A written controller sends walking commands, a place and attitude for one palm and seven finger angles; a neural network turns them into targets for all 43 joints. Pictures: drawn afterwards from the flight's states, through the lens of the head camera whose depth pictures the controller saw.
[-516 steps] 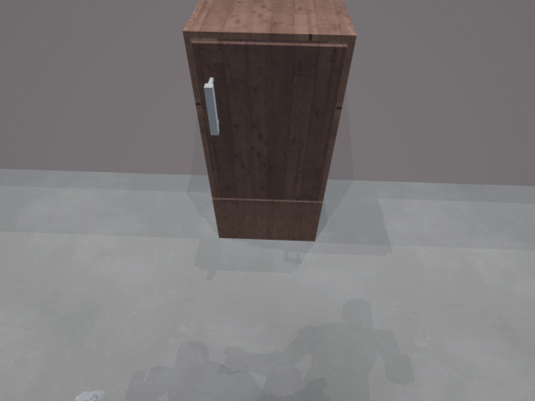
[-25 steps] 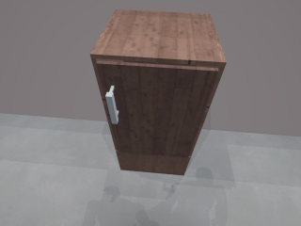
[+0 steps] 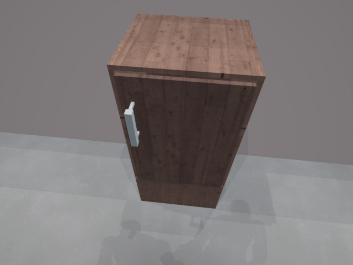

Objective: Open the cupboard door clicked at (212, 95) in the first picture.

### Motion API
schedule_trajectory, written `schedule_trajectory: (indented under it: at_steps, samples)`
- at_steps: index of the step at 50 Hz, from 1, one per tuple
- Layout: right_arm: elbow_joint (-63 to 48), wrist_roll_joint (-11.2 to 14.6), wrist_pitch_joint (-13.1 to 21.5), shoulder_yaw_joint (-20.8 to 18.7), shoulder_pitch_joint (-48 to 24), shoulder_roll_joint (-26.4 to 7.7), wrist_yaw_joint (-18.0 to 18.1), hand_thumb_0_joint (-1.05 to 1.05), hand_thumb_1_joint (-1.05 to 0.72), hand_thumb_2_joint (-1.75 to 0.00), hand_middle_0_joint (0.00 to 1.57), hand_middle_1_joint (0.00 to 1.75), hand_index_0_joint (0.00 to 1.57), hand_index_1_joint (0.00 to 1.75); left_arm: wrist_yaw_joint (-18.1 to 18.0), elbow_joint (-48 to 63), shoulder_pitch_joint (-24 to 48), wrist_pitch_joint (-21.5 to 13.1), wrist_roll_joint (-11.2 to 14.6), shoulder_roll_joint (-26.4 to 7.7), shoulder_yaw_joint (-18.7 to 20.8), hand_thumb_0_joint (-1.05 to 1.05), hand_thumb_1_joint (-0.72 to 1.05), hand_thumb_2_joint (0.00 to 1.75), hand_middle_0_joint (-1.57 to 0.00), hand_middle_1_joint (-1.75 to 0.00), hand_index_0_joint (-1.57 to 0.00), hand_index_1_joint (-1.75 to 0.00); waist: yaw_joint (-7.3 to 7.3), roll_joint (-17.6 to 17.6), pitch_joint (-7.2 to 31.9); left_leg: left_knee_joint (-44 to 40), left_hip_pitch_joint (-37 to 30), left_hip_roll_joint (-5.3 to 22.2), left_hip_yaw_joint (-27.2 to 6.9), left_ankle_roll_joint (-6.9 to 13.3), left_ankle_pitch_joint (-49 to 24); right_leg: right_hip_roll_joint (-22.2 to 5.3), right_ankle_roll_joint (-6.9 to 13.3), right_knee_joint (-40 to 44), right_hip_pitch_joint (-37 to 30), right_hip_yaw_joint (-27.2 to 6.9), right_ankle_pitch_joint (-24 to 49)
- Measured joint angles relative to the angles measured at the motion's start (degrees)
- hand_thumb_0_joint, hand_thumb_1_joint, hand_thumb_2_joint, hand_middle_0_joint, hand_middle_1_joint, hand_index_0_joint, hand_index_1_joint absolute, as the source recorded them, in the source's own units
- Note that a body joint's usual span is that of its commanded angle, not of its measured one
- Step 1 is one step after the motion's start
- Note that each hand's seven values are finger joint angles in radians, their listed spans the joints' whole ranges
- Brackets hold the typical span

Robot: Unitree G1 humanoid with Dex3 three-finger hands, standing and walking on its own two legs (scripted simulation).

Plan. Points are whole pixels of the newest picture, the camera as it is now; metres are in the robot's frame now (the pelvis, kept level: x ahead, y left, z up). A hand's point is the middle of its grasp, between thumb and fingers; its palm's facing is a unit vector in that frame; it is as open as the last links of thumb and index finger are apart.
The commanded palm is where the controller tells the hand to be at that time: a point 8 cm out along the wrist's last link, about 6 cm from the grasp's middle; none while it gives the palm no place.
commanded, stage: raise the hand with hooked fingers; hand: left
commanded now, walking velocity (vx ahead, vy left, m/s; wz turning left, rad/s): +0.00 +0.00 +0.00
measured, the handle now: (133, 124) +0.54 +0.19 -0.05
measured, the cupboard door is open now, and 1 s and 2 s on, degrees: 0 0 0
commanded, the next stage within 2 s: none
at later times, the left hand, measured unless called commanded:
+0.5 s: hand out of the picture +0.13 +0.20 -0.08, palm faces +0.02 -1.00 +0.01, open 8.9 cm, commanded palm +0.13 +0.26 -0.06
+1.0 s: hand (72, 240) +0.18 +0.26 -0.06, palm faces -0.03 -1.00 -0.05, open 11.9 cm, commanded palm +0.16 +0.31 -0.04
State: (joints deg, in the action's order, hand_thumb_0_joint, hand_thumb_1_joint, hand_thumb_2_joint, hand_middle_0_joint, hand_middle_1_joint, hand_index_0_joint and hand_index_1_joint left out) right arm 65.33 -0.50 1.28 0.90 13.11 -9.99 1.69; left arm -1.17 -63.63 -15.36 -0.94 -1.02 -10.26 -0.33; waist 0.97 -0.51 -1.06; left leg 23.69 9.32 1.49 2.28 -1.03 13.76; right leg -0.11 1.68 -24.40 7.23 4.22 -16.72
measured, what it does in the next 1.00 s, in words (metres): lowers itself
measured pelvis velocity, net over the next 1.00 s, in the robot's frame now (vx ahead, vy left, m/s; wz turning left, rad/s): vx -0.07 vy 0.04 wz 0.00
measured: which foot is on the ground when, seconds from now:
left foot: down 0.00-1.00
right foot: down 0.00-1.00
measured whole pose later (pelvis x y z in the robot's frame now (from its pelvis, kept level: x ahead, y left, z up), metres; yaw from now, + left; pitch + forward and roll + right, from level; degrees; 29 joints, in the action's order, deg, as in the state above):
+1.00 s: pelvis -0.07 +0.04 -0.09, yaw +0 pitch +15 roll -3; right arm 33.1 2.0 12.7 0.3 15.9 -15.2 3.9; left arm 22.1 -10.0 -13.8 -22.0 18.1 -17.4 15.9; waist -1.2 1.4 7.2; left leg 66.1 54.2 1.9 0.2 2.0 26.6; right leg -1.3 -0.2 -63.1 49.6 5.2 -28.0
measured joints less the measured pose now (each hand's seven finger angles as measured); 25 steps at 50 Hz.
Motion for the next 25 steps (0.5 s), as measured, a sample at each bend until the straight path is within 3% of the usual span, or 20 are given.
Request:
schedule_trajectory:
  at_steps: [2,3,4,7,9,11,15,17,20,25]
  samples:
    - [-0.42,0.13,-0.20,-0.08,0.03,-0.15,-0.14,0.00,-0.91,-0.90,0.20,0.30,0.20,0.30,-0.56,0.04,-0.13,-0.35,-0.10,0.38,-0.08,0.01,0.91,0.90,-0.20,-0.30,-0.20,-0.30,0.07,0.49,0.00,1.56,1.15,0.39,-0.08,0.01,0.37,0.31,-0.09,0.06,0.32,0.18,0.16]
    - [-3.07,0.96,0.25,0.04,0.81,-0.48,0.04,0.00,-0.91,-0.90,0.20,0.30,0.20,0.30,-0.44,8.78,-2.96,2.57,2.58,0.74,0.50,0.01,0.91,0.90,-0.20,-0.30,-0.20,-0.30,0.04,0.87,-0.56,2.45,1.59,0.63,-0.01,0.04,0.94,0.50,-0.16,-0.44,0.71,0.14,0.17]
    - [-5.99,1.48,2.49,0.10,2.12,-0.72,0.85,0.00,-0.91,-0.90,0.20,0.30,0.20,0.30,-0.63,19.24,-6.30,2.65,4.31,0.92,1.15,0.01,0.91,0.90,-0.20,-0.31,-0.20,-0.30,0.44,0.82,-0.94,2.55,1.60,0.42,0.32,0.14,1.16,0.24,-0.16,-1.57,1.35,-0.17,-0.16]
    - [-12.89,2.80,9.14,-0.94,4.03,-1.79,2.47,0.01,-0.91,-0.90,0.21,0.30,0.20,0.30,-2.12,41.04,-10.68,-2.00,8.75,1.65,1.80,0.02,0.90,0.89,-0.20,-0.32,-0.20,-0.31,-0.41,1.66,0.22,4.93,4.48,-0.68,-0.36,0.55,1.32,-1.02,-0.40,-5.47,4.37,0.54,-1.84]
    - [-16.67,2.20,11.33,-1.60,2.89,-2.78,2.53,0.01,-0.91,-0.90,0.21,0.30,0.20,0.30,-0.45,46.73,-8.34,-7.62,10.46,2.04,3.56,0.02,0.88,0.88,-0.20,-0.33,-0.20,-0.32,-1.65,2.32,2.12,9.00,9.54,-1.11,-1.17,0.77,2.23,-1.67,-0.55,-9.54,9.04,1.33,-3.19]
    - [-20.35,1.56,12.64,-2.40,0.86,-3.43,1.90,0.01,-0.91,-0.90,0.21,0.30,0.20,0.30,3.08,47.74,-4.44,-15.18,11.67,1.93,5.94,0.02,0.85,0.87,-0.20,-0.35,-0.20,-0.34,-2.01,2.18,4.45,14.48,16.16,-1.04,-1.01,0.72,3.82,-1.95,-0.40,-15.49,15.94,1.09,-5.00]
    - [-27.52,1.04,14.15,-3.92,-3.40,-4.53,-0.41,0.01,-0.91,-0.90,0.21,0.30,0.20,0.30,14.68,47.35,-0.09,-30.32,13.96,0.69,8.52,0.01,0.78,0.84,-0.20,-0.39,-0.20,-0.39,-1.41,0.44,8.27,27.45,29.90,-0.13,-0.14,0.41,7.55,-1.65,0.26,-29.16,30.46,-0.30,-9.43]
    - [-30.90,1.48,14.10,-4.59,-5.03,-5.26,-1.15,0.01,-0.91,-0.90,0.21,0.30,0.20,0.30,20.87,47.33,0.05,-33.93,14.90,-0.16,8.92,0.01,0.73,0.82,-0.21,-0.42,-0.20,-0.41,-0.98,-0.29,9.13,33.87,35.43,0.26,-0.10,0.35,10.56,-1.48,0.31,-35.29,36.02,-0.63,-11.65]
    - [-35.46,2.39,12.87,-4.98,-6.10,-6.16,-0.66,0.01,-0.91,-0.90,0.20,0.30,0.20,0.30,25.36,48.89,-2.00,-31.27,17.20,-0.55,9.08,0.01,0.66,0.79,-0.22,-0.46,-0.21,-0.46,-0.17,-0.80,9.48,40.52,40.72,0.53,-0.45,0.25,12.47,-1.44,0.46,-41.75,41.05,-0.52,-14.14]
    - [-38.15,2.47,11.45,-4.12,-5.30,-5.31,1.27,0.01,-0.91,-0.90,0.20,0.30,0.19,0.30,22.04,55.12,-6.83,-25.66,17.21,-1.12,10.64,0.01,0.54,0.74,-0.23,-0.54,-0.22,-0.53,1.15,-0.43,8.90,46.11,44.54,1.09,-2.48,0.20,15.43,-0.87,0.75,-45.18,43.33,1.27,-15.65]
